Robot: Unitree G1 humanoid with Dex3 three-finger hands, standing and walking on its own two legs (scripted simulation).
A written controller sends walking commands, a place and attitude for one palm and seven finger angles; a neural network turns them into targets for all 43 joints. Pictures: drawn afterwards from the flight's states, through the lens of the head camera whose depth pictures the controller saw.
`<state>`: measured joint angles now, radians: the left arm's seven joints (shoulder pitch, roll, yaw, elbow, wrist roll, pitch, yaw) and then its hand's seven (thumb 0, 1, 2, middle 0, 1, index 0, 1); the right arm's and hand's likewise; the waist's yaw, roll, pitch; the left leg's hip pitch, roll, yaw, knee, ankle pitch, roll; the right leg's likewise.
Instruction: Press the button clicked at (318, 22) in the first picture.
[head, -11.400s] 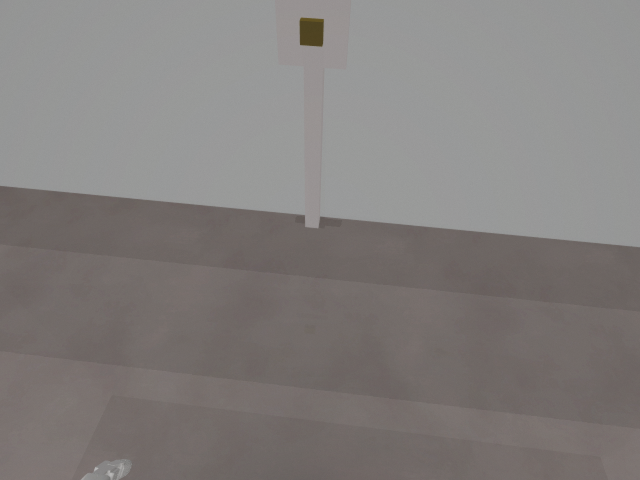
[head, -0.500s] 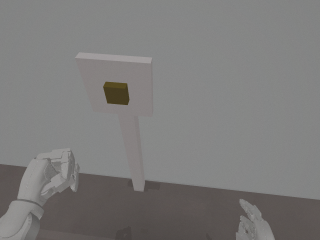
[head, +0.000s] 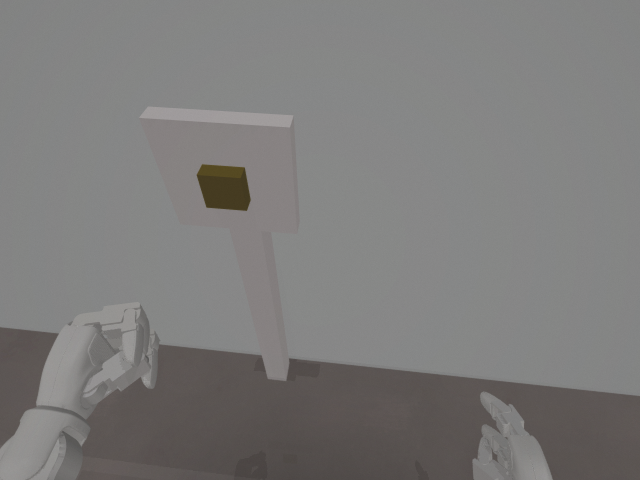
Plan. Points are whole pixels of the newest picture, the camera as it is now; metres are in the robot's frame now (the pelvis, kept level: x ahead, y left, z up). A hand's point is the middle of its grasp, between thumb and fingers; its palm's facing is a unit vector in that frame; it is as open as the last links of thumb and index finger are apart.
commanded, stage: aim a knuckle at the button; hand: left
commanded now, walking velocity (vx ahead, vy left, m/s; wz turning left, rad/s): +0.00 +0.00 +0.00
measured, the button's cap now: (225, 186) +0.50 +0.18 +0.10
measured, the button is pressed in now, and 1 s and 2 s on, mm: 0 0 0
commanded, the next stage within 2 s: none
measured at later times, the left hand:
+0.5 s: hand (181, 304) +0.30 +0.19 +0.08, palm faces -0.04 -1.00 -0.02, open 3.1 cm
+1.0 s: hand (221, 261) +0.38 +0.16 +0.06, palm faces -0.06 -1.00 +0.00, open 3.1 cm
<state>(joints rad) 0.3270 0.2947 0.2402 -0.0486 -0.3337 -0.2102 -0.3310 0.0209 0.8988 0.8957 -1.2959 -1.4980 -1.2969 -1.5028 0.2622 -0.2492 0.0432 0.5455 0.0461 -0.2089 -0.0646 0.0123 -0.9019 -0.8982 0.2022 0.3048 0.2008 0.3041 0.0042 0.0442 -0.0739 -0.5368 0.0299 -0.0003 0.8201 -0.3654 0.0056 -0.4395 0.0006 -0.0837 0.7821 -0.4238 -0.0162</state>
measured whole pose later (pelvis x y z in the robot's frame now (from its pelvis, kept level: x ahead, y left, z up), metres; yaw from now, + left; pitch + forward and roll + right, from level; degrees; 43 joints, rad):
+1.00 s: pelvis +0.00 +0.00 -0.01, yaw -1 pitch +9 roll -1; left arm -0.35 0.28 0.20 0.59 -0.22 -0.27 -0.22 0.02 0.90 0.90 -1.30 -1.50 -1.30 -1.50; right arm 0.28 -0.25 0.03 0.61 0.03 -0.06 -0.04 0.01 -0.90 -0.90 0.20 0.30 0.20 0.30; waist -0.05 0.01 -0.06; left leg -0.65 0.03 0.03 0.86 -0.37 0.01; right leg -0.57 0.00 -0.06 0.84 -0.43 -0.01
